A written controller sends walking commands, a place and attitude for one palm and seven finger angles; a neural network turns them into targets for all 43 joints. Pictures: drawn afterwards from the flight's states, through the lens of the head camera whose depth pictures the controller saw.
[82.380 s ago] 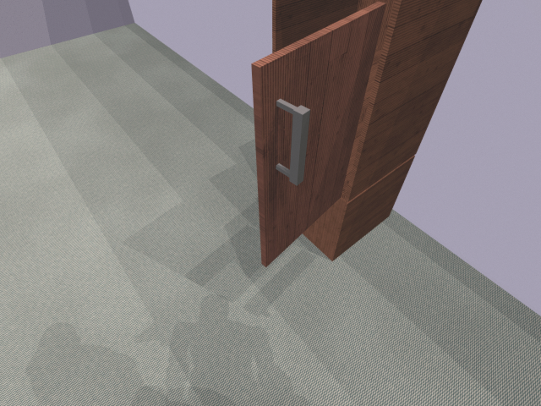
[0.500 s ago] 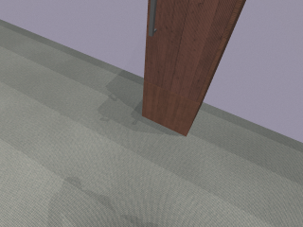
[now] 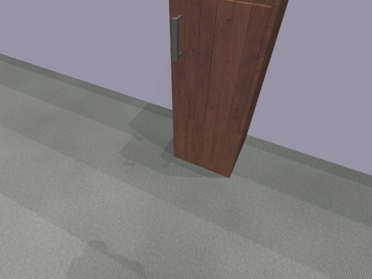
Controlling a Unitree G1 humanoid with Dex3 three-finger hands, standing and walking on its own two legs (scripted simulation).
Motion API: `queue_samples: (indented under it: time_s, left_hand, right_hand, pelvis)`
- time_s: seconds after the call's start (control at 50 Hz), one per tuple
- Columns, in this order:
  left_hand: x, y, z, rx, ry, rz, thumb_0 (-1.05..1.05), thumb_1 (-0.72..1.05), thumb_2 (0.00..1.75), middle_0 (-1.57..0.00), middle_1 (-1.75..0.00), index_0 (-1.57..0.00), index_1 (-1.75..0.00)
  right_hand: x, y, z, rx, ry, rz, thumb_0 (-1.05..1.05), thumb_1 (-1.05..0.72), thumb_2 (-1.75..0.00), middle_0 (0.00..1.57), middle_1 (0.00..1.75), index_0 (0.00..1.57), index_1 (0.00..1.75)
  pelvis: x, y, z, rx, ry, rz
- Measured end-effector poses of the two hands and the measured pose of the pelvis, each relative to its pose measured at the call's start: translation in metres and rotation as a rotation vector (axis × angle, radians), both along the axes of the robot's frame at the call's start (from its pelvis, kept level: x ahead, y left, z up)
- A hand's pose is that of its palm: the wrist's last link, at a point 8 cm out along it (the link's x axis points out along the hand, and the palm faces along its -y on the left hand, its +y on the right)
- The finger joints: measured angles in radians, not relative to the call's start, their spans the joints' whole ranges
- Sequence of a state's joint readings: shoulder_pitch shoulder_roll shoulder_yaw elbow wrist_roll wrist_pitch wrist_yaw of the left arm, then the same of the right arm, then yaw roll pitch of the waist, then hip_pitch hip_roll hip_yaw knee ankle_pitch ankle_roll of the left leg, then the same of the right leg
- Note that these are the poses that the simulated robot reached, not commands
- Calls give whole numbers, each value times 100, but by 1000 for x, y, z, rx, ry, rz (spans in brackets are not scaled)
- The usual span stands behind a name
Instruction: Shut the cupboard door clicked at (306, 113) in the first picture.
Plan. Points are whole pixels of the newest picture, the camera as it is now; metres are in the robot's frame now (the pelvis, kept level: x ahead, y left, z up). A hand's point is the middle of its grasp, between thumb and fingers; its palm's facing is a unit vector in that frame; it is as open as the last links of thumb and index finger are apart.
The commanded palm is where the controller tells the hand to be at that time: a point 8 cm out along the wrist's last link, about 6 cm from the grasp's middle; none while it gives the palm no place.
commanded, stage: let the arm hang, fingers relaxed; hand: left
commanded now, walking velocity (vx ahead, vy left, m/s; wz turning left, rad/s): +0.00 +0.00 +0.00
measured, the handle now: (178, 38) +0.97 +0.07 +0.09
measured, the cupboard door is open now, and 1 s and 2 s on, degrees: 0 0 0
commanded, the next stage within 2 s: look to check the result in 0.14 s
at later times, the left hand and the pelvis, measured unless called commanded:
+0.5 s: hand out of the picture -0.04 +0.15 -0.18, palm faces +0.05 -0.98 -0.19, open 7.4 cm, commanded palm none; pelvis +0.01 -0.01 +0.00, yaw +0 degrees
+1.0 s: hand out of the picture -0.01 +0.15 -0.18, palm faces +0.07 -0.98 -0.18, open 7.4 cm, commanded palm none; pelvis +0.02 -0.01 +0.00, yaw +2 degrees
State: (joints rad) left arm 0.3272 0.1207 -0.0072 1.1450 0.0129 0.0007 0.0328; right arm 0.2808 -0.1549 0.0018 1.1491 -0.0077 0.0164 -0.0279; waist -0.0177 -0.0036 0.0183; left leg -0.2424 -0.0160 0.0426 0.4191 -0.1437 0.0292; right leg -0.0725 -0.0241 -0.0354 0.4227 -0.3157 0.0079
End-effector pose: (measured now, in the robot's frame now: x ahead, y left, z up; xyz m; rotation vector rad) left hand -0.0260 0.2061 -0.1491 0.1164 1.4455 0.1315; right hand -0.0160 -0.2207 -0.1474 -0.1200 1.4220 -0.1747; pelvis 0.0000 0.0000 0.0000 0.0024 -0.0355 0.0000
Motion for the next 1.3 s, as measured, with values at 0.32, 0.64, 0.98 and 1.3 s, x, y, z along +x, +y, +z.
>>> queue_samples:
  time_s: [0.32,0.64,0.98,1.3]
  left_hand:
    - [-5,-7,2,6,42,27,1,91,90,-20,-30,-20,-30]
    - [-11,-6,3,17,68,38,1,91,90,-20,-30,-19,-30]
    - [10,-5,-1,17,19,45,1,91,90,-20,-30,-20,-30]
    - [29,61,-21,68,-83,186,1,91,90,-20,-30,-20,-30]
  right_hand:
    - [-2,7,-2,22,30,-12,0,-91,-90,20,30,20,30]
    - [21,-4,-1,3,2,6,0,-91,-90,20,30,20,30]
    - [30,-10,0,-8,-4,22,0,-91,-90,20,30,20,30]
    - [91,-1,1,-95,-59,207,0,-91,-90,20,30,20,30]
  pelvis:
    - [10,-5,0,-1,5,3]
    - [16,-9,0,0,5,4]
    - [18,-10,-2,-1,8,27]
    - [11,22,-20,-25,19,203]
